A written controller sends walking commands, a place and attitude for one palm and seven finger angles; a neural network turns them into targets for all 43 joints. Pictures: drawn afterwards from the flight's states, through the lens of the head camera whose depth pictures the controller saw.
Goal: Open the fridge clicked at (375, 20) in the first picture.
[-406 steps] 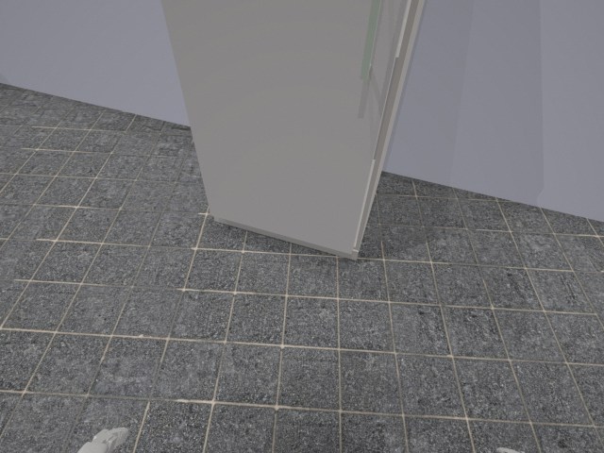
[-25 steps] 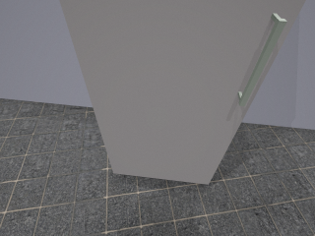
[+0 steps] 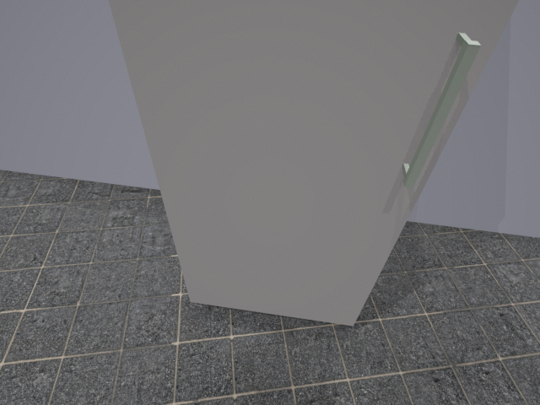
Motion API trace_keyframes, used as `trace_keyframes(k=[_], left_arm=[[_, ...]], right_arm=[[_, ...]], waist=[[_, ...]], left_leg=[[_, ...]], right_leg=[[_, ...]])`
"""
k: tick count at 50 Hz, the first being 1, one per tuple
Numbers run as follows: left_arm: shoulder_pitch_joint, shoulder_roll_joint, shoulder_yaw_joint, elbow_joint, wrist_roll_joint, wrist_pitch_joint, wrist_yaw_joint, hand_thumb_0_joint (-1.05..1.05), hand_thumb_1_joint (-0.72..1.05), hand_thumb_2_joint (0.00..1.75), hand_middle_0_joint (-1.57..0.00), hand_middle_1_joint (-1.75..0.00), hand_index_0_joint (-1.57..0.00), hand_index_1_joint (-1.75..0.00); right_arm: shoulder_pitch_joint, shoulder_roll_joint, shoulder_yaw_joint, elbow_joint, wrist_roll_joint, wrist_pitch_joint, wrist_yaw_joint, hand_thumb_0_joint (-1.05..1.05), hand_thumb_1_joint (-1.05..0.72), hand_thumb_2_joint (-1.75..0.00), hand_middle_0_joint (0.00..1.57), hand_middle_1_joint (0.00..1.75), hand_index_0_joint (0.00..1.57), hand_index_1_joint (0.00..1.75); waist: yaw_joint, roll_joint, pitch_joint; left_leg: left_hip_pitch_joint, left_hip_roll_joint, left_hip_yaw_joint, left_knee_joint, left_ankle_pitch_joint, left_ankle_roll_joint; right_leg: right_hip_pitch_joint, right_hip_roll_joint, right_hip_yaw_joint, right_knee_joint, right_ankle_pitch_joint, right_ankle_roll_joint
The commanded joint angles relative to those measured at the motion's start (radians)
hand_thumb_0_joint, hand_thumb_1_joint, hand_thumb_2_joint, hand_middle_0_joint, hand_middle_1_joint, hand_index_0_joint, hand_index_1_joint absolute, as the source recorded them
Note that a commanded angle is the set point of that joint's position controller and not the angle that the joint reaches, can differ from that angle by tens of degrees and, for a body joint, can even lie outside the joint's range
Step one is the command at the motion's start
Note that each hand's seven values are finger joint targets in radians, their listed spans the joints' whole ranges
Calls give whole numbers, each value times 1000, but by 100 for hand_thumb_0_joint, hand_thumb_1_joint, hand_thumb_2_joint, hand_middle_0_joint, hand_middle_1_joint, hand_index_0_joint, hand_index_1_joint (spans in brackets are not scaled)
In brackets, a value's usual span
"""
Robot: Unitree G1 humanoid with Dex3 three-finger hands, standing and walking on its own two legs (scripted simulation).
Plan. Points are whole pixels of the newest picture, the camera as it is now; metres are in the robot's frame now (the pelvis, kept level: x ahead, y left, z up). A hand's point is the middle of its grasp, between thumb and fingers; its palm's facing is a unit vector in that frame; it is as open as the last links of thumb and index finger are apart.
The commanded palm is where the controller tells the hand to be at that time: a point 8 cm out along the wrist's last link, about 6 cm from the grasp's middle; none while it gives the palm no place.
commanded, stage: look again from close up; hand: right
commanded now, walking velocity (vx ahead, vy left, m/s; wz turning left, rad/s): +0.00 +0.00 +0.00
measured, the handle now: (432, 119) +0.54 -0.24 +0.19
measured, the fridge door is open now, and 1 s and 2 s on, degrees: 0 0 0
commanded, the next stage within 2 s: shuffle to correct the standing spot in 1.92 s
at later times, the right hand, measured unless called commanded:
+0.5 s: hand out of the picture +0.00 -0.18 -0.17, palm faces +0.03 +0.98 -0.20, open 7.4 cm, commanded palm none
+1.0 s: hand out of the picture +0.00 -0.16 -0.17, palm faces +0.03 +0.98 -0.19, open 7.4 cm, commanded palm none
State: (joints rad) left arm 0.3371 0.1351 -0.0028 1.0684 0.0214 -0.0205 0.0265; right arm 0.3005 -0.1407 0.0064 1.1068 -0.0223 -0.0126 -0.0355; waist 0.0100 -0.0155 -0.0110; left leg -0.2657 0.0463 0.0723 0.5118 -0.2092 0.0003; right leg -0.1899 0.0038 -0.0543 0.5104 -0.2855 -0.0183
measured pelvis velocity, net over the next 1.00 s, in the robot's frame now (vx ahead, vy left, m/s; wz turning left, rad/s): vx -0.01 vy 0.01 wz -0.01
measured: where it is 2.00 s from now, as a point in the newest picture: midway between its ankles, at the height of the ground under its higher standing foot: outside the picture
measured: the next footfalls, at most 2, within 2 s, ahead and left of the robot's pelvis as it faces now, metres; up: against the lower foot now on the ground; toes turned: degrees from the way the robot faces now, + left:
none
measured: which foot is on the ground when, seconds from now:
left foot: down 0.00-1.00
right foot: down 0.00-1.00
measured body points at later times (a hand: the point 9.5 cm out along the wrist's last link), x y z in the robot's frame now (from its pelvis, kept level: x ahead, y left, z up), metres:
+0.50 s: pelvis -0.01 +0.00 +0.00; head -0.01 +0.00 +0.45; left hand +0.00 +0.23 -0.15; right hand +0.00 -0.23 -0.15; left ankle +0.04 +0.12 -0.74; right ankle +0.00 -0.11 -0.74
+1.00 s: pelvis -0.01 +0.01 +0.01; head -0.01 +0.01 +0.46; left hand -0.01 +0.23 -0.15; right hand +0.00 -0.21 -0.15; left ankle +0.04 +0.12 -0.74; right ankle +0.00 -0.11 -0.74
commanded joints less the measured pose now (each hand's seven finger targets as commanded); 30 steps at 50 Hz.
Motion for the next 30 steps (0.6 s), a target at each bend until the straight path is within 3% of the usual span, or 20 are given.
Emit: trace_keyframes(k=[1,14,27,30], left_arm=[[41,109,18,-59,-5,-16,1,0,90,90,-20,-30,-20,-30],[14,146,22,-60,-5,-18,-3,0,90,90,-20,-30,-20,-30],[-3,150,17,-27,-9,-15,-4,0,90,90,-20,-30,-20,-30],[-2,146,16,-20,-9,-13,-3,0,90,90,-20,-30,-20,-30]], right_arm=[[48,-104,-22,-65,3,-11,-5,0,-90,-90,20,30,20,30],[29,-140,-29,-100,4,-13,0,0,-90,-90,20,30,20,30],[27,-147,-24,-72,7,-16,3,0,-90,-90,20,30,20,30],[30,-144,-23,-66,7,-18,2,0,-90,-90,20,30,20,30]], waist=[[-12,6,141],[-12,18,73],[-8,15,75],[-7,40,80]], left_leg=[[32,56,-97,-94,-49,36],[76,73,-99,-124,-15,34],[74,82,-113,-157,-19,34],[69,85,-118,-170,-26,35]], right_leg=[[-184,-101,139,-192,-41,-12],[-125,-99,131,-199,-11,-13],[-95,-97,110,-193,23,-3],[-87,-93,103,-185,36,-2]])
